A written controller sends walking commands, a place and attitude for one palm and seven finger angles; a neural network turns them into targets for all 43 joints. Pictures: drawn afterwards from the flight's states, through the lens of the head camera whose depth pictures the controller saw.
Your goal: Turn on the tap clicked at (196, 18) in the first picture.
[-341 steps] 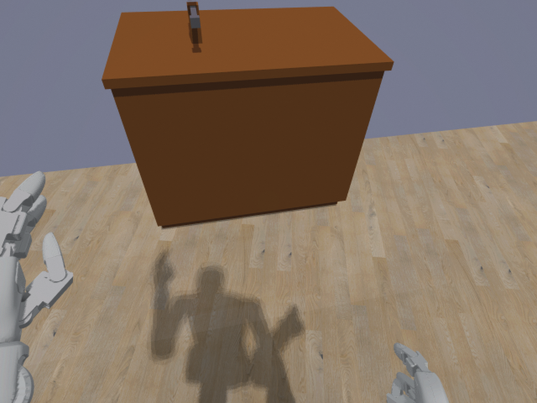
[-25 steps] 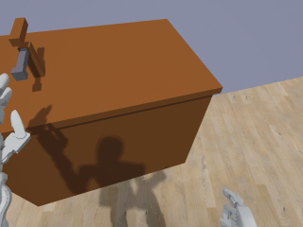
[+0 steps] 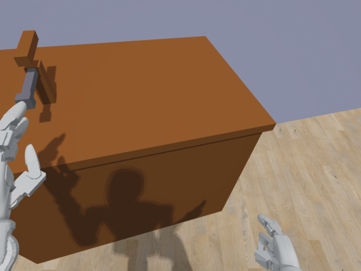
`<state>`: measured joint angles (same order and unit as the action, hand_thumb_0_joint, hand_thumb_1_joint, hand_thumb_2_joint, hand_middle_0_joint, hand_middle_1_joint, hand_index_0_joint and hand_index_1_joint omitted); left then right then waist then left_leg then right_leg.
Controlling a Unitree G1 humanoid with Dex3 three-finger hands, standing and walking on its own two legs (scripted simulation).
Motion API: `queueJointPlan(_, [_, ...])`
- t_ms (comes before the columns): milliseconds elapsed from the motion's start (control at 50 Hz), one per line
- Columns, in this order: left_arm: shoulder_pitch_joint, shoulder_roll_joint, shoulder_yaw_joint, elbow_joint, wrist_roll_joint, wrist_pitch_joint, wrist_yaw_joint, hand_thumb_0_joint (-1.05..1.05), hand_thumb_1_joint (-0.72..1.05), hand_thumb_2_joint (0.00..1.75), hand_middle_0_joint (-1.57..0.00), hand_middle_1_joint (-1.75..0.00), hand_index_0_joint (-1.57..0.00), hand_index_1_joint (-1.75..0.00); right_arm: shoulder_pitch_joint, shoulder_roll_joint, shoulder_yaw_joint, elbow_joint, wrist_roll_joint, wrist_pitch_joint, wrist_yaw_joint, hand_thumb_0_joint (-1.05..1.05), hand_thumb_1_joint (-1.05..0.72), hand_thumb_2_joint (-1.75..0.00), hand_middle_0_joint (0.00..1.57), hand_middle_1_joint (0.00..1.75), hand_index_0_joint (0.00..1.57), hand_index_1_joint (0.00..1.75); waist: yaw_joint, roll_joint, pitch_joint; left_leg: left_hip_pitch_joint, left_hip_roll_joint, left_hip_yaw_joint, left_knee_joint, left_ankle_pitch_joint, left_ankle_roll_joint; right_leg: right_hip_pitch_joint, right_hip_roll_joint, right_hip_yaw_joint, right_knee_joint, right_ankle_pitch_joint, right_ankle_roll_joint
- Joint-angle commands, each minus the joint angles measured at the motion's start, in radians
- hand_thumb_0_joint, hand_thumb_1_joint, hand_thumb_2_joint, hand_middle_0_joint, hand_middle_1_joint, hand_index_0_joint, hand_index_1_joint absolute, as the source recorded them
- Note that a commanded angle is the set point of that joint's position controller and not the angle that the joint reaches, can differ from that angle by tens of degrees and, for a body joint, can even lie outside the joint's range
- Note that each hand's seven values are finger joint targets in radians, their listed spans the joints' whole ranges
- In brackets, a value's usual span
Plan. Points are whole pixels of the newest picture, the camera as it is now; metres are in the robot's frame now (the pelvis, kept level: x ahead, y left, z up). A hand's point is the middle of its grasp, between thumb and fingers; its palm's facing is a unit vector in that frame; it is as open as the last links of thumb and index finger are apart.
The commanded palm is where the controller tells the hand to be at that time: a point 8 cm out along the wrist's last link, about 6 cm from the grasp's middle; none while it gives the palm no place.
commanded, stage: shuffle to correct the standing spot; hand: left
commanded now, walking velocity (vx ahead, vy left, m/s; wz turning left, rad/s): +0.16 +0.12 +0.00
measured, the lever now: (25, 101) +0.41 +0.39 +0.14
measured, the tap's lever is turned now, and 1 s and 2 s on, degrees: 0 0 0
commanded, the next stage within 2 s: come to a stop and stand still in 0.84 s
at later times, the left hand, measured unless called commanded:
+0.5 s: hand (36, 160) +0.24 +0.26 +0.17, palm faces +0.39 -0.84 -0.39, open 7.4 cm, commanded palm +0.18 +0.30 +0.18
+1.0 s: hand (7, 137) +0.27 +0.32 +0.18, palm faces +0.43 -0.80 -0.42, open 7.4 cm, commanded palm +0.21 +0.36 +0.18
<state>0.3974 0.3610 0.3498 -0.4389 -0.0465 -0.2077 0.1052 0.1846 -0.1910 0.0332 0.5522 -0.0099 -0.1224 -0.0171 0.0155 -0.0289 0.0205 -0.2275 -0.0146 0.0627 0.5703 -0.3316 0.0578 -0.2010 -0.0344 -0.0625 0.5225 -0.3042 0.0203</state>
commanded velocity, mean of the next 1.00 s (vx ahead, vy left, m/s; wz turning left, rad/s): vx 0.14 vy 0.08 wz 0.00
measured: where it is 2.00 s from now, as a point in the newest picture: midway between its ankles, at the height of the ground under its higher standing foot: outside the picture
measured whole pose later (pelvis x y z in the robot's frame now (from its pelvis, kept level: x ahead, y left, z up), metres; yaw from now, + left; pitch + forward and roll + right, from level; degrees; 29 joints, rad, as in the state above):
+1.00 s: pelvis +0.06 +0.08 -0.01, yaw +1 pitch -2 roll +1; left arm 0.42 0.39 0.41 -0.52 -0.03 -0.23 0.13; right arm 0.22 -0.15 0.03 0.58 0.00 -0.14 -0.01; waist 0.00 -0.02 0.06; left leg -0.33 0.04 0.05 0.66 -0.30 -0.01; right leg -0.29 0.00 -0.09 0.66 -0.35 -0.03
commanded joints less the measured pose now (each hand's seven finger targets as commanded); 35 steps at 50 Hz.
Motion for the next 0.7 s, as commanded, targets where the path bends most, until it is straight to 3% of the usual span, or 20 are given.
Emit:
queueJointPlan(0, [-0.094, 0.156, 0.105, -0.230, -0.008, -0.072, 0.018, 0.00, 0.90, 0.90, -0.20, -0.30, -0.20, -0.30, -0.056, -0.139, -0.063, -0.145, 0.013, -0.037, -0.014, 0.00, -0.90, -0.90, 0.20, 0.30, 0.20, 0.30, -0.007, 0.108, -0.133, 0.002, 0.069, -0.098, -0.066, 0.356, -0.019, 0.071, -0.021, 0.055, 0.034, 0.313, -0.074])
queueJointPlan(60, [-0.104, 0.176, 0.121, -0.239, -0.009, -0.074, 0.020, 0.00, 0.90, 0.90, -0.20, -0.30, -0.20, -0.30, -0.065, -0.138, -0.065, -0.150, 0.017, -0.035, -0.014, 0.00, -0.90, -0.90, 0.20, 0.30, 0.20, 0.30, -0.008, 0.124, -0.126, 0.015, 0.071, -0.097, -0.055, 0.386, -0.017, 0.050, -0.020, 0.053, 0.055, 0.324, -0.072])
queueJointPlan(120, [-0.079, 0.169, 0.118, -0.219, -0.005, -0.075, 0.023, 0.00, 0.90, 0.90, -0.20, -0.30, -0.20, -0.30, -0.053, -0.139, -0.070, -0.144, 0.019, -0.025, -0.010, 0.00, -0.90, -0.90, 0.20, 0.30, 0.20, 0.30, -0.005, 0.077, -0.143, -0.011, 0.072, -0.101, -0.020, 0.388, -0.015, 0.078, -0.034, 0.060, 0.062, 0.330, -0.078])
queueJointPlan(240, [-0.059, 0.193, 0.147, -0.231, -0.007, -0.090, 0.034, 0.00, 0.90, 0.90, -0.20, -0.30, -0.20, -0.30, -0.053, -0.133, -0.079, -0.136, 0.022, -0.006, -0.007, 0.00, -0.90, -0.90, 0.20, 0.30, 0.20, 0.30, -0.008, -0.028, -0.143, -0.105, 0.010, -0.038, 0.105, 0.277, -0.031, 0.134, -0.151, 0.196, 0.043, 0.390, -0.134])
queueJointPlan(260, [-0.076, 0.208, 0.161, -0.269, -0.010, -0.094, 0.036, 0.00, 0.90, 0.90, -0.20, -0.30, -0.20, -0.30, -0.063, -0.136, -0.080, -0.140, 0.025, -0.006, -0.008, 0.00, -0.90, -0.90, 0.20, 0.30, 0.20, 0.30, -0.015, 0.032, -0.133, -0.074, 0.014, -0.040, 0.071, 0.308, -0.037, 0.107, -0.145, 0.187, 0.074, 0.405, -0.130])
queueJointPlan(280, [-0.074, 0.203, 0.156, -0.284, -0.011, -0.097, 0.036, 0.00, 0.90, 0.90, -0.20, -0.30, -0.20, -0.30, -0.053, -0.135, -0.077, -0.133, 0.024, -0.005, -0.008, 0.00, -0.90, -0.90, 0.20, 0.30, 0.20, 0.30, -0.021, 0.087, -0.146, -0.026, 0.038, -0.087, 0.010, 0.373, -0.035, 0.073, -0.109, 0.116, 0.149, 0.369, -0.106])
queueJointPlan(300, [-0.053, 0.198, 0.160, -0.280, -0.015, -0.096, 0.034, 0.00, 0.90, 0.90, -0.20, -0.30, -0.20, -0.30, -0.049, -0.141, -0.079, -0.137, 0.026, -0.005, -0.009, 0.00, -0.90, -0.90, 0.20, 0.30, 0.20, 0.30, -0.025, 0.175, -0.142, 0.066, 0.086, -0.165, -0.056, 0.472, -0.022, -0.034, -0.030, 0.032, 0.241, 0.291, -0.062])
queueJointPlan(320, [-0.048, 0.189, 0.148, -0.291, -0.014, -0.095, 0.029, 0.00, 0.90, 0.90, -0.20, -0.30, -0.20, -0.30, -0.043, -0.138, -0.077, -0.141, 0.022, -0.009, -0.007, 0.00, -0.90, -0.90, 0.20, 0.30, 0.20, 0.30, -0.033, 0.272, -0.124, 0.178, 0.149, -0.265, -0.133, 0.581, -0.002, -0.185, 0.025, -0.031, 0.318, 0.055, -0.026])
queueJointPlan(340, [-0.055, 0.191, 0.148, -0.301, -0.011, -0.098, 0.026, 0.00, 0.90, 0.90, -0.20, -0.30, -0.20, -0.30, -0.036, -0.136, -0.080, -0.142, 0.013, -0.016, -0.001, 0.00, -0.90, -0.90, 0.20, 0.30, 0.20, 0.30, -0.034, 0.285, -0.102, 0.258, 0.208, -0.345, -0.164, 0.653, 0.026, -0.294, 0.043, -0.032, 0.343, -0.169, -0.028])
queueJointPlan(360, [-0.082, 0.209, 0.161, -0.319, -0.008, -0.099, 0.026, 0.00, 0.90, 0.90, -0.20, -0.30, -0.20, -0.30, -0.050, -0.134, -0.079, -0.147, 0.008, -0.028, -0.001, 0.00, -0.90, -0.90, 0.20, 0.30, 0.20, 0.30, -0.030, 0.261, -0.091, 0.293, 0.229, -0.334, -0.161, 0.675, 0.041, -0.326, 0.033, -0.025, 0.351, -0.211, -0.035])
queueJointPlan(400, [-0.034, 0.164, 0.131, -0.250, -0.001, -0.087, 0.028, 0.00, 0.90, 0.90, -0.20, -0.30, -0.20, -0.30, -0.029, -0.144, -0.083, -0.138, 0.009, -0.027, 0.002, 0.00, -0.90, -0.90, 0.20, 0.30, 0.20, 0.30, -0.027, 0.174, -0.078, 0.227, 0.217, -0.277, -0.133, 0.664, 0.049, -0.255, 0.023, -0.037, 0.259, -0.145, -0.045])
queueJointPlan(460, [-0.011, 0.169, 0.143, -0.199, -0.003, -0.084, 0.031, 0.00, 0.90, 0.90, -0.20, -0.30, -0.20, -0.30, -0.061, -0.145, -0.071, -0.138, 0.016, -0.024, -0.005, 0.00, -0.90, -0.90, 0.20, 0.30, 0.20, 0.30, 0.005, 0.165, -0.083, -0.066, 0.149, -0.122, -0.066, 0.398, 0.023, 0.093, 0.016, -0.064, -0.004, 0.030, -0.056])
queueJointPlan(480, [-0.005, 0.182, 0.148, -0.177, 0.002, -0.089, 0.034, 0.00, 0.90, 0.90, -0.20, -0.30, -0.20, -0.30, -0.067, -0.141, -0.070, -0.135, 0.015, -0.019, -0.009, 0.00, -0.90, -0.90, 0.20, 0.30, 0.20, 0.30, 0.019, 0.077, -0.110, -0.255, 0.110, -0.108, 0.072, 0.247, 0.010, 0.286, -0.043, 0.035, -0.068, 0.073, -0.086])
queueJointPlan(500, [-0.003, 0.202, 0.158, -0.165, 0.002, -0.090, 0.034, 0.00, 0.90, 0.90, -0.20, -0.30, -0.20, -0.30, -0.051, -0.135, -0.081, -0.140, 0.012, -0.015, -0.008, 0.00, -0.90, -0.90, 0.20, 0.30, 0.20, 0.30, 0.020, -0.124, -0.141, -0.414, 0.011, -0.031, 0.342, 0.052, -0.010, 0.367, -0.237, 0.348, -0.148, -0.005, -0.184])
queueJointPlan(520, [-0.007, 0.198, 0.166, -0.142, -0.012, -0.093, 0.027, 0.00, 0.90, 0.90, -0.20, -0.30, -0.20, -0.30, -0.054, -0.161, -0.101, -0.145, 0.012, -0.021, -0.008, 0.00, -0.90, -0.90, 0.20, 0.30, 0.20, 0.30, 0.018, -0.205, -0.086, -0.466, -0.017, -0.076, 0.562, -0.193, -0.026, 0.207, -0.406, 0.641, -0.284, -0.181, -0.271])
queueJointPlan(540, [-0.034, 0.167, 0.131, -0.168, -0.011, -0.096, 0.022, 0.00, 0.90, 0.90, -0.20, -0.30, -0.20, -0.30, -0.034, -0.167, -0.113, -0.129, 0.011, -0.009, 0.000, 0.00, -0.90, -0.90, 0.20, 0.30, 0.20, 0.30, 0.003, -0.163, 0.000, -0.478, 0.029, -0.156, 0.662, -0.203, -0.042, 0.057, -0.438, 0.692, -0.340, -0.341, -0.293])
queueJointPlan(560, [-0.067, 0.195, 0.152, -0.211, -0.009, -0.100, 0.020, 0.00, 0.90, 0.90, -0.20, -0.30, -0.20, -0.30, -0.040, -0.164, -0.106, -0.117, 0.013, 0.005, 0.009, 0.00, -0.90, -0.90, 0.20, 0.30, 0.20, 0.30, -0.005, -0.090, 0.026, -0.505, 0.073, -0.200, 0.673, -0.205, -0.040, 0.035, -0.438, 0.663, -0.315, -0.341, -0.300])
queueJointPlan(600, [-0.079, 0.167, 0.121, -0.232, 0.008, -0.106, 0.022, 0.00, 0.90, 0.90, -0.20, -0.30, -0.20, -0.30, -0.044, -0.129, -0.074, -0.099, 0.008, 0.018, 0.010, 0.00, -0.90, -0.90, 0.20, 0.30, 0.20, 0.30, -0.014, -0.027, -0.014, -0.385, 0.119, -0.151, 0.560, -0.083, -0.042, -0.040, -0.344, 0.363, -0.260, -0.107, -0.236])
queueJointPlan(620, [-0.088, 0.179, 0.125, -0.239, 0.013, -0.105, 0.028, 0.00, 0.90, 0.90, -0.20, -0.30, -0.20, -0.30, -0.045, -0.116, -0.068, -0.093, 0.007, 0.015, 0.003, 0.00, -0.90, -0.90, 0.20, 0.30, 0.20, 0.30, -0.017, -0.055, -0.031, -0.294, 0.115, -0.099, 0.454, -0.030, -0.042, -0.090, -0.300, 0.246, -0.249, -0.048, -0.204])
queueJointPlan(680, [-0.107, 0.182, 0.117, -0.274, 0.016, -0.085, 0.042, 0.00, 0.90, 0.90, -0.20, -0.30, -0.20, -0.30, -0.058, -0.102, -0.071, -0.087, 0.001, -0.011, -0.028, 0.00, -0.90, -0.90, 0.20, 0.30, 0.20, 0.30, -0.006, -0.059, -0.047, 0.007, 0.040, 0.053, 0.100, 0.040, -0.040, -0.182, -0.207, 0.096, -0.192, -0.152, -0.140])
